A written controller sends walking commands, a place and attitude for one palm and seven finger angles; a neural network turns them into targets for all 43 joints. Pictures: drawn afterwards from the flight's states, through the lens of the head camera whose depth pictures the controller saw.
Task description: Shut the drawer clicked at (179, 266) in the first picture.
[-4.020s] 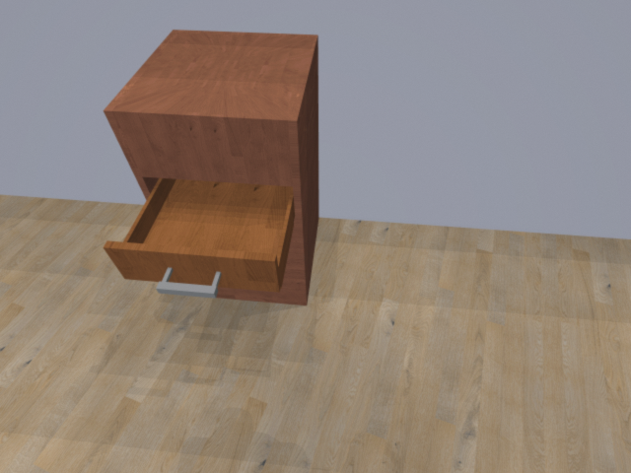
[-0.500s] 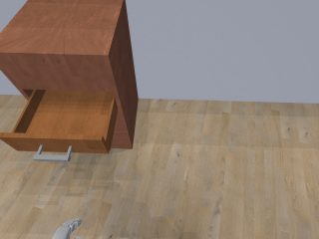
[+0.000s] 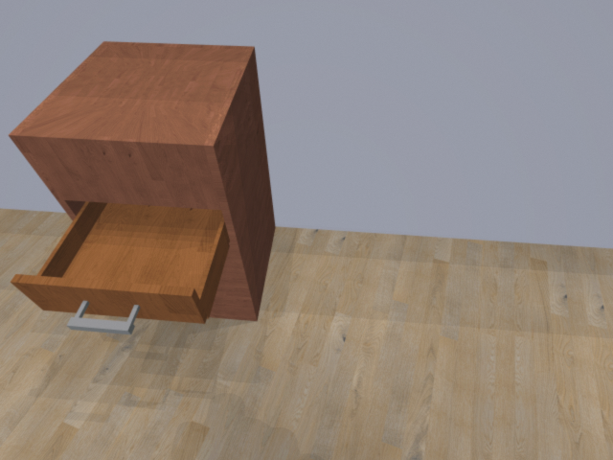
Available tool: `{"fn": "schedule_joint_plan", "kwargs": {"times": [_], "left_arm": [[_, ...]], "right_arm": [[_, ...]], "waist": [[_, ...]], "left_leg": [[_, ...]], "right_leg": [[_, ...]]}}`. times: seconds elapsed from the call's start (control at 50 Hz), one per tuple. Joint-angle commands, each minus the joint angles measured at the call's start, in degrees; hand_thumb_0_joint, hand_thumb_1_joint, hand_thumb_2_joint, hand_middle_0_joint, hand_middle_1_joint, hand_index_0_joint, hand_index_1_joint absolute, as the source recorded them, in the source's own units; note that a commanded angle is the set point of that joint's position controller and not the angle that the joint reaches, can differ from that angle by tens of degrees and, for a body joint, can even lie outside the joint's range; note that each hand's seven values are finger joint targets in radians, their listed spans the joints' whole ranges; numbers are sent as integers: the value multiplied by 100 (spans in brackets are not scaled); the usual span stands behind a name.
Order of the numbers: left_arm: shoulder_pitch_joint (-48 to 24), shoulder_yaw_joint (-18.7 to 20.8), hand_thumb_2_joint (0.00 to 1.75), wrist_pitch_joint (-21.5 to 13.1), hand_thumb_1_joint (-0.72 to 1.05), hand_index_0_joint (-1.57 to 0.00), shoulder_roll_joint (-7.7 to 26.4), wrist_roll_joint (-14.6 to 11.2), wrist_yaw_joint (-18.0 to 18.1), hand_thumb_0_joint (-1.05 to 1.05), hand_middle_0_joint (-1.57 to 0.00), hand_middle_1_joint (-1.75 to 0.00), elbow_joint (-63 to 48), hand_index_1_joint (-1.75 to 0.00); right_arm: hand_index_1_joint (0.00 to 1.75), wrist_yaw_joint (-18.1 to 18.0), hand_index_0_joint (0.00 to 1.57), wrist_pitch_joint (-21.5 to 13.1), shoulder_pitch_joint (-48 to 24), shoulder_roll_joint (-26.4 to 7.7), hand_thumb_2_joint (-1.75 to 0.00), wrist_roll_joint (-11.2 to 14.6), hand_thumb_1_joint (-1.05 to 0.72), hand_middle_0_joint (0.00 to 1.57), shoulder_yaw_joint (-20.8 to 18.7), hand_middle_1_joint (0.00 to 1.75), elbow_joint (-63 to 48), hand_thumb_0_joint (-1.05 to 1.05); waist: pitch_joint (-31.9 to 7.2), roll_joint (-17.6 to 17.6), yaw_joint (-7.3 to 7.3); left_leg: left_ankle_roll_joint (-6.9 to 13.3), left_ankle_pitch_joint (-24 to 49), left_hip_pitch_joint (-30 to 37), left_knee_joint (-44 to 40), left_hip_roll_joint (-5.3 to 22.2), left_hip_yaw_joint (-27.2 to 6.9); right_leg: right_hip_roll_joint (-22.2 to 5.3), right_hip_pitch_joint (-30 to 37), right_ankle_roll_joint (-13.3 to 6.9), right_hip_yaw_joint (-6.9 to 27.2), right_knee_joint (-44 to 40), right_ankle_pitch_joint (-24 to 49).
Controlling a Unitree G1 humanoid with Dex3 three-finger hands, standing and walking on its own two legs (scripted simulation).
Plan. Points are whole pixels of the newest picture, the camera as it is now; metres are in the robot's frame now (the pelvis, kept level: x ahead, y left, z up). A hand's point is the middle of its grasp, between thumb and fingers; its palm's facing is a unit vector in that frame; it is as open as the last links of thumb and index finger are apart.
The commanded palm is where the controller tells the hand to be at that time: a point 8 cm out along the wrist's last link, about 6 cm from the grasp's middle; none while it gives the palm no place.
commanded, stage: come to a stop and stand still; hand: left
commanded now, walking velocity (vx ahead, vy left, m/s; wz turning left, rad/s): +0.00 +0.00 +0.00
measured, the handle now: (105, 316) +0.42 +0.46 -0.25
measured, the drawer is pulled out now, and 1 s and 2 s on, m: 0.23 0.23 0.23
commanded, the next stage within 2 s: look again from close up in 0.10 s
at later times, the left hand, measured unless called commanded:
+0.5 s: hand out of the picture +0.00 +0.21 -0.18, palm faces +0.01 -0.98 -0.21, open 7.3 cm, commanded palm none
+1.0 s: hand out of the picture -0.01 +0.22 -0.18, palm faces +0.00 -0.98 -0.19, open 7.3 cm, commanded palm none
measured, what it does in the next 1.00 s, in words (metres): stands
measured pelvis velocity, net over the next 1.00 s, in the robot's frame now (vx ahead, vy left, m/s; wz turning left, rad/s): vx -0.01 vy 0.05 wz -0.03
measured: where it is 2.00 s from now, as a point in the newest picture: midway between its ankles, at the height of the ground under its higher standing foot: outside the picture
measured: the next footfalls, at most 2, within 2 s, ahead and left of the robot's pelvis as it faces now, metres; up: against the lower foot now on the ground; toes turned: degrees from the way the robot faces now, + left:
left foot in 1.56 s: +0.08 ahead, +0.25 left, +0.00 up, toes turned +3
right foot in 1.78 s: +0.04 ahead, +0.06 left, +0.00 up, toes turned -9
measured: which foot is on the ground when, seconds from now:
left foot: down 0.00-1.00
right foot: down 0.00-1.00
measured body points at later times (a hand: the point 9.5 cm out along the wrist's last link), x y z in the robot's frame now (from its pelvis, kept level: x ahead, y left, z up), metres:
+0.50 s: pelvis -0.01 +0.04 -0.01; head -0.01 +0.04 +0.44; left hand +0.00 +0.27 -0.16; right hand +0.01 -0.19 -0.16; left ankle -0.03 +0.15 -0.74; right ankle -0.04 -0.09 -0.74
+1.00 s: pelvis -0.01 +0.05 -0.01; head +0.00 +0.04 +0.44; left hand -0.01 +0.27 -0.17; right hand -0.03 -0.17 -0.17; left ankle -0.03 +0.15 -0.74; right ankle -0.04 -0.09 -0.74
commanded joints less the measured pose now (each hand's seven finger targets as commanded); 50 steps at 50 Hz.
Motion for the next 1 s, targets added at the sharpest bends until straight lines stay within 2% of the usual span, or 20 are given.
{"fn": "schedule_joint_plan", "kwargs": {"times": [0.0, 0.08, 0.16, 0.18, 0.2, 0.22, 0.24, 0.26, 0.28, 0.3, 0.32, 0.36, 0.4, 0.44, 0.46, 0.52, 0.6, 0.8, 0.88, 0.98], "left_arm": [[225, 81, 90, -115, 90, -20, 624, -34, 60, 0, -20, -30, -196, -30], [330, 64, 90, -106, 90, -20, 576, -31, 62, 0, -20, -30, -117, -30], [401, 61, 90, -106, 90, -20, 539, -31, 59, 0, -20, -30, -87, -30], [1271, 41, 90, -333, 90, -20, 719, 44, 311, 0, -20, -30, 78, -30], [1132, 60, 90, -391, 90, -20, 923, 64, 303, 0, -20, -30, -181, -30], [942, 6, 90, -373, 90, -20, 792, 95, 281, 0, -20, -30, -290, -30], [765, -4, 90, -362, 90, -20, 761, 95, 263, 0, -20, -30, -431, -30], [548, 14, 90, -337, 90, -20, 757, 68, 246, 0, -20, -30, -538, -30], [590, -23, 90, -303, 90, -20, 644, 15, 230, 0, -20, -30, -570, -30], [677, -67, 90, -248, 90, -20, 486, 1, 211, 0, -20, -30, -578, -30], [735, -76, 90, -207, 90, -20, 431, 15, 199, 0, -20, -30, -594, -30], [692, -79, 90, -165, 90, -20, 449, 25, 160, 0, -20, -30, -531, -30], [692, -105, 90, -119, 90, -20, 479, 19, 134, 0, -20, -30, -520, -30], [654, -122, 90, -94, 90, -20, 490, 20, 110, 0, -20, -30, -521, -30], [643, -122, 90, -97, 90, -20, 519, 23, 96, 0, -20, -30, -517, -30], [630, -136, 90, -75, 90, -20, 577, 17, 76, 0, -20, -30, -516, -30], [647, -138, 90, -66, 90, -20, 604, 21, 54, 0, -20, -30, -505, -30], [728, -150, 90, -105, 90, -20, 588, 9, 55, 0, -20, -30, -363, -30], [765, -73, 90, -101, 90, -20, 706, 32, 76, 0, -20, -30, -374, -30], [853, 94, 90, -75, 90, -20, 965, 49, 111, 0, -20, -30, -462, -30]], "right_arm": [[30, -29, 20, -68, 541, -430, -90, -17, -90, 20, -37, 30, -31, 0], [30, -39, 20, -57, 532, -412, -90, -20, -90, 20, -16, 30, 9, 0], [30, -45, 20, -78, 569, -406, -90, -15, -90, 20, -3, 30, 22, 0], [30, 75, 20, -212, -300, -556, -90, 58, -90, 20, -32, 30, -388, 0], [30, 99, 20, -176, 35, -277, -90, 46, -90, 20, -19, 30, -677, 0], [30, 120, 20, -198, 114, -221, -90, 70, -90, 20, -16, 30, -658, 0], [30, 132, 20, -222, 312, -149, -90, 81, -90, 20, 1, 30, -665, 0], [30, 149, 20, -242, 547, -157, -90, 54, -90, 20, 8, 30, -613, 0], [30, 146, 20, -283, 665, -260, -90, 36, -90, 20, 22, 30, -546, 0], [30, 117, 20, -311, 651, -448, -90, -3, -90, 20, 3, 30, -544, 0], [30, 87, 20, -292, 633, -529, -90, -14, -90, 20, 9, 30, -577, 0], [30, 64, 20, -294, 569, -517, -90, -25, -90, 20, 31, 30, -554, 0], [30, 57, 20, -290, 539, -565, -90, -15, -90, 20, 49, 30, -573, 0], [30, 65, 20, -287, 489, -600, -90, -14, -90, 20, 63, 30, -576, 0], [30, 71, 20, -296, 499, -585, -90, -19, -90, 20, 72, 30, -554, 0], [30, 77, 20, -298, 499, -648, -90, -22, -90, 20, 91, 30, -518, 0], [30, 82, 20, -320, 537, -684, -90, -23, -90, 20, 119, 30, -464, 0], [30, 75, 20, -325, 644, -594, -90, -5, -90, 20, 143, 30, -229, 0], [30, 99, 20, -255, 626, -608, -90, 0, -90, 20, 116, 30, -238, 0], [30, 138, 20, -144, 546, -518, -90, -21, -90, 20, 53, 30, -456, 0]], "waist": [[-97, -321, -41], [96, -223, -28], [49, -193, -6], [-39, -814, 504], [-407, -625, 103], [-565, -450, 52], [-711, -470, -36], [-835, -141, -132], [-756, 54, -100], [-580, 251, -1], [-370, 164, 38], [-58, 515, 66], [101, 218, 89], [298, -9, 96], [278, 97, 104], [330, 50, 113], [238, 36, 143], [31, -180, 123], [54, -155, 170], [135, -731, 199]], "left_leg": [[329, 1325, 212, -79, 75, 222], [332, 1187, 185, -129, 67, 224], [350, 1242, 201, -152, 70, 205], [284, 211, -844, 1530, -86, 567], [459, -757, -1136, 1783, -173, 71], [477, -800, -1101, 1720, -125, 167], [460, -618, -863, 1262, -232, 294], [465, -13, -485, 632, -274, 340], [515, 730, -254, 249, -124, 139], [640, 1505, -238, 369, 163, -43], [689, 1522, -369, 416, 255, -60], [714, 1654, -550, 317, 197, -137], [742, 1222, -664, 147, 177, -189], [753, 647, -794, -26, 112, -213], [758, 576, -800, -101, 94, -225], [767, 215, -840, -251, 77, -257], [787, 141, -840, -348, 74, -273], [761, 707, -496, -123, 22, -75], [732, 477, -612, 155, -94, 80], [593, 15, -1063, 815, -405, 381]], "right_leg": [[-757, -110, 49, 529, -523, 2276], [-748, -215, 50, 526, -626, 1968], [-716, -175, 47, 500, -614, 1862], [-1327, 191, 647, 1290, -429, 5444], [-1686, 551, 351, 1358, -101, 6082], [-1515, 467, -163, 1011, -5, 5201], [-1338, 384, -326, 866, 95, 4579], [-1213, 293, -298, 681, 318, 3840], [-951, -9, -154, 606, 523, 2856], [-741, -332, -25, 524, 444, 1848], [-608, -470, -10, 516, 314, 1237], [-562, -515, -4, 458, 380, 966], [-525, -547, 35, 450, 320, 624], [-544, -640, 53, 512, 212, 439], [-565, -605, 59, 497, 225, 434], [-564, -634, 82, 512, 177, 276], [-590, -541, 99, 484, 191, 311], [-695, -510, 90, 591, 176, 851], [-882, -524, -23, 792, 275, 837], [-1466, -479, -323, 1411, 81, 874]]}}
